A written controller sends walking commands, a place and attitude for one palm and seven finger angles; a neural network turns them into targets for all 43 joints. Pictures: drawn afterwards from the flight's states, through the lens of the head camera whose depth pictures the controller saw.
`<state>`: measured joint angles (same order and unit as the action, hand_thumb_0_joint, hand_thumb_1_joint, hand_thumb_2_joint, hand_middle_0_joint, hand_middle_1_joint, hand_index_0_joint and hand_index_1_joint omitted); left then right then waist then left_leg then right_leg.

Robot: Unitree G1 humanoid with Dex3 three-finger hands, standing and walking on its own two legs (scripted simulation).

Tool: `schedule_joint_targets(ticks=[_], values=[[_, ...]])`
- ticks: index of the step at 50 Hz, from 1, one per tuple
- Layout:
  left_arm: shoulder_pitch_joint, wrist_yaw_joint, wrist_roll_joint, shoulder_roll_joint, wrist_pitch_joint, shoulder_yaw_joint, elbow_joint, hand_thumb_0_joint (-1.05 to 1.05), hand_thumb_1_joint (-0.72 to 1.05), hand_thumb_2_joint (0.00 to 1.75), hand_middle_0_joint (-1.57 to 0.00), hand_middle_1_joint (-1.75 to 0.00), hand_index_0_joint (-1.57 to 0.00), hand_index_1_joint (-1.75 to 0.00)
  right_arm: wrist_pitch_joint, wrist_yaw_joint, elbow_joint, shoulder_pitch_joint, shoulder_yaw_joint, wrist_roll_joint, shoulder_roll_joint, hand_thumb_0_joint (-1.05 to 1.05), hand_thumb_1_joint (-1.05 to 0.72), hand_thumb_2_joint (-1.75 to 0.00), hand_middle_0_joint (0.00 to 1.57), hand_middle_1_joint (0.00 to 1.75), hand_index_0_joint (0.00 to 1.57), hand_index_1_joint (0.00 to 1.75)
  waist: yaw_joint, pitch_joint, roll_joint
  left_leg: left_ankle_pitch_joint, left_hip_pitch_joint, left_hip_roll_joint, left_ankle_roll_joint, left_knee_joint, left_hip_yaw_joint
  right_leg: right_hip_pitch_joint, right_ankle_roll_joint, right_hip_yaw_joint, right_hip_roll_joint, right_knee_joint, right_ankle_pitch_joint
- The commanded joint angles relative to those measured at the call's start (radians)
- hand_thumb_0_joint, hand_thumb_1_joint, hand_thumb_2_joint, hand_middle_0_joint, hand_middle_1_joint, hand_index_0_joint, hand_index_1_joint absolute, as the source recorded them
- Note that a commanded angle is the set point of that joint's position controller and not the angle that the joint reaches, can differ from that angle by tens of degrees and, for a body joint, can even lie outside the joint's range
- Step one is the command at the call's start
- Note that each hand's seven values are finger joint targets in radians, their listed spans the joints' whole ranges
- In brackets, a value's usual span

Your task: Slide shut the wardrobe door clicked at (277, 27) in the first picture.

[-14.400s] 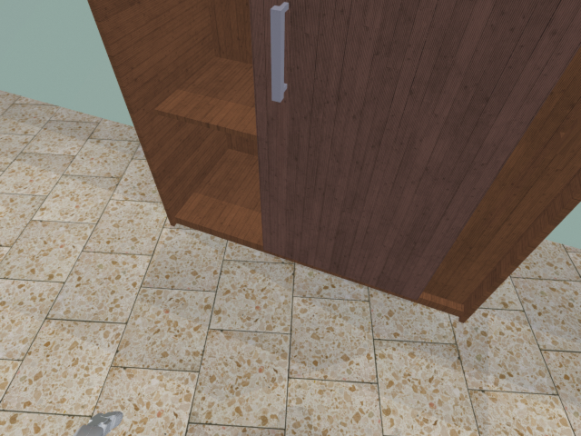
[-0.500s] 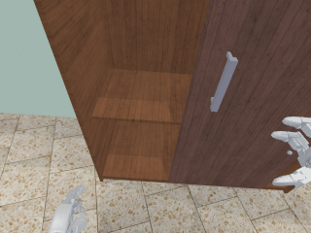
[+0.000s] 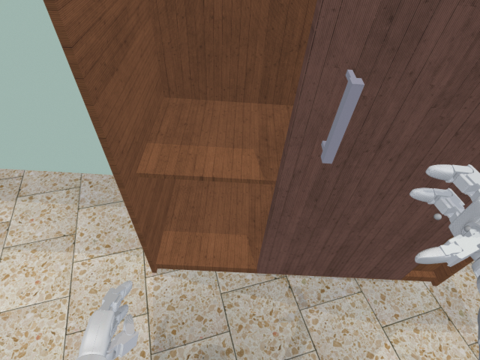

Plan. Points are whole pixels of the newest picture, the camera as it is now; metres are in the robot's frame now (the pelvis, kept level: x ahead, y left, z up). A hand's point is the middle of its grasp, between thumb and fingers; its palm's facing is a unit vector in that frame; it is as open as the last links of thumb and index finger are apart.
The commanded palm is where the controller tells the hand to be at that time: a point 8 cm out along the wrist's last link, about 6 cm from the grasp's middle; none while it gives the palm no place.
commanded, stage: move the hooked fingers beside the handle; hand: right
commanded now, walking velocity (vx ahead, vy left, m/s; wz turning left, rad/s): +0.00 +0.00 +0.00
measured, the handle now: (337, 119) +0.55 -0.19 +0.12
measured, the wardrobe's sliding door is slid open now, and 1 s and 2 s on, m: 0.44 0.44 0.44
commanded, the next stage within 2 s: none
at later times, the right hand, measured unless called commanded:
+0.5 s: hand (413, 183) +0.37 -0.27 +0.13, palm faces +0.05 +1.00 -0.02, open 14.0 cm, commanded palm +0.35 -0.31 +0.14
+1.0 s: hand (391, 153) +0.44 -0.26 +0.13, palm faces +0.06 +1.00 -0.02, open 14.0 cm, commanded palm +0.42 -0.31 +0.13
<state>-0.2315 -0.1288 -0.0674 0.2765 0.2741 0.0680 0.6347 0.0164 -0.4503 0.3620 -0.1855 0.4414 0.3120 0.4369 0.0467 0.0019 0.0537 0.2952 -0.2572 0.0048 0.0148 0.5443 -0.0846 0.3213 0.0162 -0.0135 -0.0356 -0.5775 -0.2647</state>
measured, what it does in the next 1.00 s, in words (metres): stands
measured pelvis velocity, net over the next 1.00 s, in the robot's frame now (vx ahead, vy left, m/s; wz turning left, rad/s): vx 0.01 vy -0.01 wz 0.03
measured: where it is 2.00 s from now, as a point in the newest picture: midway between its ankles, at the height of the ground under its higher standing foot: outside the picture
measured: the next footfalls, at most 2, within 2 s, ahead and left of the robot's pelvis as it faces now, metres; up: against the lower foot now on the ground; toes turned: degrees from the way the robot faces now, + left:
none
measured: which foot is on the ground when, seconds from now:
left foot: down 0.00-1.00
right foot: down 0.00-1.00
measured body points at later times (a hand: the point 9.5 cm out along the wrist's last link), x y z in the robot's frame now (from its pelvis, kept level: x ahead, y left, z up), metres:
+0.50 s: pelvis +0.01 -0.01 +0.00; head +0.03 -0.01 +0.45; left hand +0.15 +0.23 -0.09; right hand +0.36 -0.32 +0.14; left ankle +0.00 +0.11 -0.73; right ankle +0.02 -0.13 -0.73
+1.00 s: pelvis +0.01 -0.01 -0.01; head +0.05 -0.01 +0.44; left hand +0.08 +0.26 -0.11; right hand +0.43 -0.31 +0.14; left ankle +0.00 +0.11 -0.73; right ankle +0.02 -0.13 -0.73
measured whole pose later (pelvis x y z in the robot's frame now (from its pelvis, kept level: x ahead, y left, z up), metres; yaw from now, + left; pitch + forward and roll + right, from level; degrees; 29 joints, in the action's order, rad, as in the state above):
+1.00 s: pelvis +0.01 -0.01 -0.01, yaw +2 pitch +7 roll +1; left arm -0.35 -0.08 -0.05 0.29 0.12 0.04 0.66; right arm 0.15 -0.36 0.90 -0.65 0.44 0.18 0.52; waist -0.06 0.04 0.03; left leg 0.32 -0.41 0.01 0.00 0.60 -0.05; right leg 0.46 0.00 0.01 -0.04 -0.65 -0.31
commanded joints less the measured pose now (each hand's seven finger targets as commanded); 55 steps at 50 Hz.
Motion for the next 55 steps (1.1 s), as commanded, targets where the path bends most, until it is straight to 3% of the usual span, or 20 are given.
schedule_joint_targets(ticks=[1, 3, 4, 5, 11, 16, 22, 25, 28, 30, 34, 35, 39, 42, 43, 44, 47, 48, 51, 55], values=[[0.062, -0.004, 0.005, 0.119, 0.056, -0.055, -0.144, 0.0, 0.9, 0.9, -0.2, -0.3, -0.2, -0.3, 0.091, -0.014, -0.205, -0.375, 0.078, 0.03, 0.296, 0.0, 0.5, -0.3, 0.3, 1.2, 0.3, 1.2, -0.032, 0.263, 0.023, -0.208, 0.017, -0.024, -0.007, -0.083, 0.05, -0.138, -0.048, -0.002, 0.045, 0.061, 0.147], [0.059, 0.0, 0.004, 0.117, 0.052, -0.054, -0.143, 0.0, 0.9, 0.9, -0.2, -0.3, -0.2, -0.3, 0.087, -0.009, -0.152, -0.363, 0.067, 0.032, 0.268, 0.0, 0.5, -0.3, 0.3, 1.2, 0.3, 1.2, -0.031, 0.24, -0.001, -0.218, -0.001, -0.025, -0.006, -0.077, 0.039, -0.13, -0.047, -0.003, 0.045, 0.063, 0.15], [0.056, 0.001, 0.004, 0.121, 0.049, -0.056, -0.141, 0.0, 0.9, 0.9, -0.2, -0.3, -0.2, -0.3, 0.085, -0.002, -0.135, -0.363, 0.09, 0.026, 0.294, 0.0, 0.5, -0.3, 0.3, 1.2, 0.3, 1.2, -0.025, 0.235, 0.014, -0.211, -0.006, -0.024, -0.004, -0.074, 0.034, -0.122, -0.044, -0.005, 0.043, 0.068, 0.149], [0.051, 0.006, 0.009, 0.124, 0.043, -0.055, -0.144, 0.0, 0.9, 0.9, -0.2, -0.3, -0.2, -0.3, 0.077, 0.001, -0.11, -0.347, 0.102, 0.029, 0.302, 0.0, 0.5, -0.3, 0.3, 1.2, 0.3, 1.2, -0.014, 0.234, -0.018, -0.234, 0.014, -0.027, -0.002, -0.071, 0.035, -0.109, -0.045, -0.005, 0.043, 0.065, 0.168], [0.042, 0.026, 0.009, 0.119, 0.022, -0.062, -0.174, 0.0, 0.9, 0.9, -0.2, -0.3, -0.2, -0.3, 0.068, 0.022, -0.16, -0.381, 0.084, 0.003, 0.296, 0.0, 0.5, -0.3, 0.3, 1.2, 0.3, 1.2, -0.014, 0.276, 0.051, -0.291, 0.018, -0.025, 0.002, -0.051, 0.034, -0.128, -0.044, 0.007, 0.041, 0.06, 0.224], [0.015, 0.022, 0.009, 0.126, 0.007, -0.068, -0.157, 0.0, 0.9, 0.9, -0.2, -0.3, -0.2, -0.3, 0.089, 0.037, -0.149, -0.461, 0.057, 0.0, 0.27, 0.0, 0.5, -0.3, 0.3, 1.2, 0.3, 1.2, -0.047, 0.268, 0.008, -0.277, -0.018, -0.034, 0.0, -0.049, 0.026, -0.138, -0.045, -0.001, 0.034, 0.056, 0.219], [-0.009, 0.013, 0.007, 0.131, -0.01, -0.067, -0.126, 0.0, 0.9, 0.9, -0.2, -0.3, -0.2, -0.3, 0.084, 0.053, -0.05, -0.604, -0.008, -0.036, 0.249, 0.0, 0.5, -0.3, 0.3, 1.2, 0.3, 1.2, -0.077, 0.253, 0.054, -0.191, -0.074, -0.027, 0.003, -0.058, 0.028, -0.134, -0.044, -0.009, 0.035, 0.058, 0.149], [-0.03, 0.012, 0.013, 0.138, -0.019, -0.068, -0.116, 0.0, 0.9, 0.9, -0.2, -0.3, -0.2, -0.3, 0.099, 0.069, -0.005, -0.657, 0.021, -0.05, 0.3, 0.0, 0.5, -0.3, 0.3, 1.2, 0.3, 1.2, -0.078, 0.288, 0.023, -0.193, -0.061, -0.031, 0.005, -0.056, 0.032, -0.131, -0.046, -0.014, 0.034, 0.047, 0.155], [-0.044, 0.016, 0.016, 0.135, -0.029, -0.069, -0.111, 0.0, 0.9, 0.9, -0.2, -0.3, -0.2, -0.3, 0.118, 0.074, 0.033, -0.695, 0.022, -0.057, 0.304, 0.0, 0.5, -0.3, 0.3, 1.2, 0.3, 1.2, -0.081, 0.331, 0.028, -0.233, -0.053, -0.029, 0.004, -0.04, 0.027, -0.144, -0.042, -0.016, 0.032, 0.039, 0.196], [-0.053, 0.022, 0.02, 0.139, -0.038, -0.069, -0.112, 0.0, 0.9, 0.9, -0.2, -0.3, -0.2, -0.3, 0.128, 0.077, 0.071, -0.673, 0.048, -0.055, 0.325, 0.0, 0.5, -0.3, 0.3, 1.2, 0.3, 1.2, -0.064, 0.339, 0.025, -0.269, -0.029, -0.03, 0.007, -0.032, 0.034, -0.126, -0.044, -0.011, 0.035, 0.027, 0.225], [-0.071, 0.03, 0.015, 0.142, -0.059, -0.072, -0.108, 0.0, 0.9, 0.9, -0.2, -0.3, -0.2, -0.3, 0.124, 0.078, 0.185, -0.7, 0.029, -0.074, 0.318, 0.0, 0.5, -0.3, 0.3, 1.2, 0.3, 1.2, -0.078, 0.285, 0.028, -0.259, -0.067, -0.027, 0.003, -0.024, 0.031, -0.077, -0.042, -0.004, 0.032, 0.027, 0.204], [-0.08, 0.033, 0.018, 0.145, -0.066, -0.072, -0.108, 0.0, 0.9, 0.9, -0.2, -0.3, -0.2, -0.3, 0.126, 0.078, 0.195, -0.713, 0.021, -0.078, 0.315, 0.0, 0.5, -0.3, 0.3, 1.2, 0.3, 1.2, -0.08, 0.292, -0.003, -0.27, -0.058, -0.029, 0.004, -0.021, 0.031, -0.071, -0.046, -0.005, 0.032, 0.021, 0.211], [-0.099, 0.04, 0.018, 0.147, -0.081, -0.081, -0.117, 0.0, 0.9, 0.9, -0.2, -0.3, -0.2, -0.3, 0.15, 0.082, 0.179, -0.764, 0.014, -0.085, 0.321, 0.0, 0.5, -0.3, 0.3, 1.2, 0.3, 1.2, -0.087, 0.354, 0.028, -0.292, -0.064, -0.031, 0.003, -0.008, 0.035, -0.101, -0.045, -0.004, 0.031, 0.007, 0.244], [-0.123, 0.04, 0.021, 0.154, -0.095, -0.088, -0.101, 0.0, 0.9, 0.9, -0.2, -0.3, -0.2, -0.3, 0.18, 0.088, 0.193, -0.813, 0.06, -0.086, 0.38, 0.0, 0.5, -0.3, 0.3, 1.2, 0.3, 1.2, -0.095, 0.384, 0.013, -0.322, -0.043, -0.033, 0.001, -0.002, 0.041, -0.092, -0.048, 0.001, 0.029, -0.004, 0.261], [-0.127, 0.039, 0.021, 0.154, -0.1, -0.089, -0.099, 0.0, 0.9, 0.9, -0.2, -0.3, -0.2, -0.3, 0.183, 0.09, 0.225, -0.797, 0.072, -0.086, 0.384, 0.0, 0.5, -0.3, 0.3, 1.2, 0.3, 1.2, -0.092, 0.37, -0.004, -0.317, -0.048, -0.033, 0.0, -0.003, 0.041, -0.082, -0.049, 0.001, 0.029, -0.005, 0.255], [-0.126, 0.039, 0.019, 0.152, -0.101, -0.087, -0.095, 0.0, 0.9, 0.9, -0.2, -0.3, -0.2, -0.3, 0.191, 0.087, 0.225, -0.844, 0.035, -0.089, 0.358, 0.0, 0.5, -0.3, 0.3, 1.2, 0.3, 1.2, -0.109, 0.358, 0.015, -0.308, -0.067, -0.032, -0.002, -0.005, 0.043, -0.083, -0.05, 0.004, 0.03, -0.005, 0.242], [-0.151, 0.039, 0.021, 0.162, -0.117, -0.088, -0.072, 0.0, 0.9, 0.9, -0.2, -0.3, -0.2, -0.3, 0.198, 0.088, 0.328, -0.888, 0.06, -0.106, 0.411, 0.0, 0.5, -0.3, 0.3, 1.2, 0.3, 1.2, -0.117, 0.328, 0.014, -0.276, -0.09, -0.03, -0.003, -0.007, 0.05, -0.045, -0.054, 0.006, 0.031, -0.011, 0.197], [-0.152, 0.04, 0.02, 0.16, -0.12, -0.086, -0.071, 0.0, 0.9, 0.9, -0.2, -0.3, -0.2, -0.3, 0.202, 0.084, 0.337, -0.919, 0.038, -0.114, 0.399, 0.0, 0.5, -0.3, 0.3, 1.2, 0.3, 1.2, -0.128, 0.323, 0.035, -0.273, -0.103, -0.03, -0.003, -0.006, 0.05, -0.047, -0.054, 0.006, 0.032, -0.012, 0.197], [-0.172, 0.041, 0.024, 0.166, -0.134, -0.089, -0.07, 0.0, 0.9, 0.9, -0.2, -0.3, -0.2, -0.3, 0.22, 0.077, 0.374, -0.934, 0.078, -0.125, 0.462, 0.0, 0.5, -0.3, 0.3, 1.2, 0.3, 1.2, -0.116, 0.388, 0.042, -0.305, -0.071, -0.029, -0.001, 0.007, 0.057, -0.043, -0.054, 0.007, 0.032, -0.027, 0.221], [-0.191, 0.043, 0.026, 0.17, -0.147, -0.091, -0.068, 0.0, 0.9, 0.9, -0.2, -0.3, -0.2, -0.3, 0.242, 0.057, 0.425, -0.976, 0.047, -0.12, 0.435, 0.0, 0.5, -0.3, 0.3, 1.2, 0.3, 1.2, -0.134, 0.398, 0.012, -0.328, -0.086, -0.034, -0.004, 0.016, 0.058, -0.039, -0.059, 0.01, 0.03, -0.043, 0.239]])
